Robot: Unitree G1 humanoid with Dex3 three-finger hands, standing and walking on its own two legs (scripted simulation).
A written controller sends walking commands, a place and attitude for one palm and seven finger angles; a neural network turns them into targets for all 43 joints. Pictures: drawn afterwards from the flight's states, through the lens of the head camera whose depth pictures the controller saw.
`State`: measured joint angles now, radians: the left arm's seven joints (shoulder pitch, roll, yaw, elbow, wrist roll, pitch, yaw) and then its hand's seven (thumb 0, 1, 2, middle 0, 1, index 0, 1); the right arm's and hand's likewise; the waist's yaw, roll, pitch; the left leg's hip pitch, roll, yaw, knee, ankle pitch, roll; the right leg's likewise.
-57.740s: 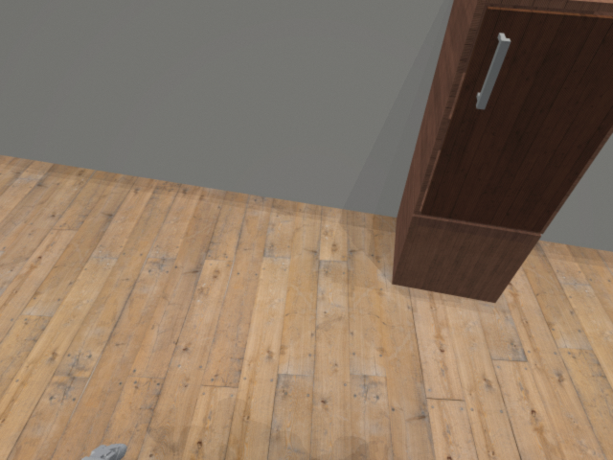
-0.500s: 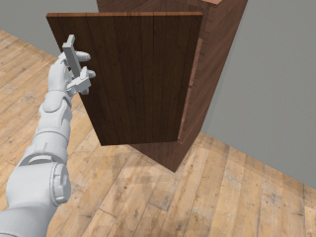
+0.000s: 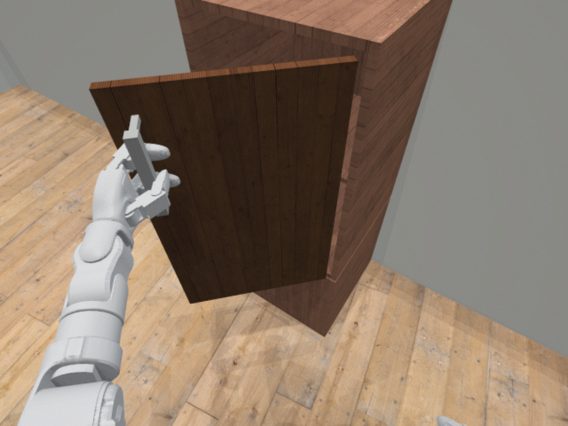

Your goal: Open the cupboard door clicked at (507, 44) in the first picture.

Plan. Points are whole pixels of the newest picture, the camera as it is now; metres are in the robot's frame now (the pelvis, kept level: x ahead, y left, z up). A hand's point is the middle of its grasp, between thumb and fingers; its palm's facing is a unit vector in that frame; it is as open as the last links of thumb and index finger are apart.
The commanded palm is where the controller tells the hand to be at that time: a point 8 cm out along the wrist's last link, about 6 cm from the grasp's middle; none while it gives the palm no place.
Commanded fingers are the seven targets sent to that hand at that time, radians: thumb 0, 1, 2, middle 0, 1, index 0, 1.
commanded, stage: pull the door open along its arc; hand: left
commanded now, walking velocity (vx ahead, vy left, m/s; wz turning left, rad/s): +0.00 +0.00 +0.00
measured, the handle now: (149, 168) +0.45 +0.21 +0.14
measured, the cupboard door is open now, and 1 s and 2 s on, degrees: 45 82 82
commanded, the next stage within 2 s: open thumb and fingers to let go in 0.66 s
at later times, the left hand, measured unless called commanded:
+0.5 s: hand (222, 280) +0.26 +0.08 +0.14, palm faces +0.31 -0.95 +0.09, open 6.3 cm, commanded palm +0.18 +0.13 +0.14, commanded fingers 0.00 0.90 0.90 -0.40 -1.35 -0.40 -1.35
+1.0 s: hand (249, 290) +0.25 +0.05 +0.14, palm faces +0.48 -0.88 -0.01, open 7.2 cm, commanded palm +0.19 +0.09 +0.14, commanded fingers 0.00 -0.01 0.51 -0.34 -1.25 -0.34 -1.25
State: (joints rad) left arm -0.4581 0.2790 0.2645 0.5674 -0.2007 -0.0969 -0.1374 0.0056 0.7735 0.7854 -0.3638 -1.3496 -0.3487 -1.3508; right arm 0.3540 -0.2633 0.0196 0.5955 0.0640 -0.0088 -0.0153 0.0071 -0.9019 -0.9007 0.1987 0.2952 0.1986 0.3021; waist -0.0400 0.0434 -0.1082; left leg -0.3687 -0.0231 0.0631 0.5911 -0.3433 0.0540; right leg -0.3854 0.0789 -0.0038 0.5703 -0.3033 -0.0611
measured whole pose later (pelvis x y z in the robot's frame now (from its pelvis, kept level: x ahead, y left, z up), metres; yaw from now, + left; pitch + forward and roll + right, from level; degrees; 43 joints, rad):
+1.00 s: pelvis -0.02 -0.07 +0.00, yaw +3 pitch -2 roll +2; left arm 0.15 -0.06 -0.19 -0.29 -0.01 0.21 0.56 0.01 0.50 0.74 -0.35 -1.29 -0.33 -1.30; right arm 0.11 -0.19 0.03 0.64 -0.02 0.09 0.00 0.01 -0.90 -0.90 0.20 0.29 0.20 0.30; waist 0.04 0.07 -0.04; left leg -0.22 -0.02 -0.09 0.57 -0.28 0.02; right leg -0.21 0.11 -0.07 0.52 -0.28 -0.15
